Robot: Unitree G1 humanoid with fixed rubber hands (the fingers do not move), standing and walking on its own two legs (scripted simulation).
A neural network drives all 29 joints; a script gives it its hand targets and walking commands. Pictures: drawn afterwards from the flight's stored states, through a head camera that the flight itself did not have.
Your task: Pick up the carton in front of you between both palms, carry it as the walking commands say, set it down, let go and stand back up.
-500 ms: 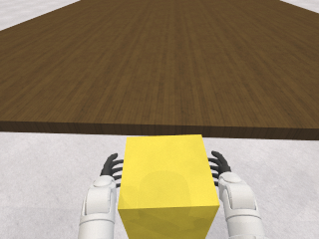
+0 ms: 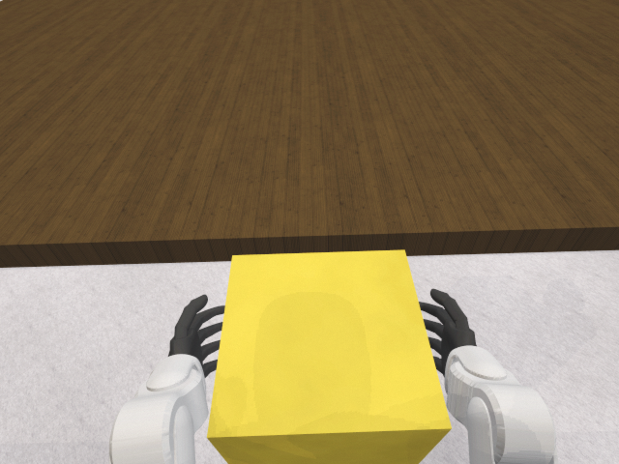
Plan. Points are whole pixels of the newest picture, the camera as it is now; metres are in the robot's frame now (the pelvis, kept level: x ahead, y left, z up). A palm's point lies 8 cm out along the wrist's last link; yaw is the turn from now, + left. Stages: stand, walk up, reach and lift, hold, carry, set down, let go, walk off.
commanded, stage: carry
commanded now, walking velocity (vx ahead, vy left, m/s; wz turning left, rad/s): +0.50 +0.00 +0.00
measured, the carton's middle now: (321, 374) +0.26 +0.00 +0.01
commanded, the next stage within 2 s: none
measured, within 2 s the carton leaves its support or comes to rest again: neither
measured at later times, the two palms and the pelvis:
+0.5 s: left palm (191, 208) +0.54 +0.20 +0.07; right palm (368, 202) +0.53 -0.10 +0.07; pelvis +0.30 +0.05 +0.00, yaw -1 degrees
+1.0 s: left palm (216, 87) +0.89 +0.18 +0.13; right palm (348, 80) +0.90 -0.11 +0.12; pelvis +0.63 +0.02 -0.01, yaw +2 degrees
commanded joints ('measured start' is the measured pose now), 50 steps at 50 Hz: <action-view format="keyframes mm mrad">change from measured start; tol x32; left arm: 1 -328 -864 -669 -106 -307 1 -146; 50 -612 -542 -604 -186 -366 115 -85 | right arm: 1 -458 823 698 -210 369 -1 158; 50 -688 557 598 -219 369 116 84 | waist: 1 79 -22 -364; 45 12 115 -48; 50 94 -291 -282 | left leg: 1 -213 66 78 312 582 36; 3 -632 -72 1 706 -31 28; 19 -11 -128 246 35 335 64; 22 301 357 -649 -305 -31 261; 42 193 159 57 -299 650 156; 46 176 116 162 39 978 105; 50 -594 -84 -56 956 -26 72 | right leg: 1 678 -26 30 -217 178 -39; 3 749 -405 717 -367 440 -244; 16 402 -226 72 -412 665 -86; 19 341 -172 -60 -108 808 -36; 22 -161 29 54 578 -37 23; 24 -194 -81 156 679 -7 -28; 37 -261 -93 0 68 335 18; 46 164 43 -143 -140 302 -55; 50 706 -393 633 -339 195 -281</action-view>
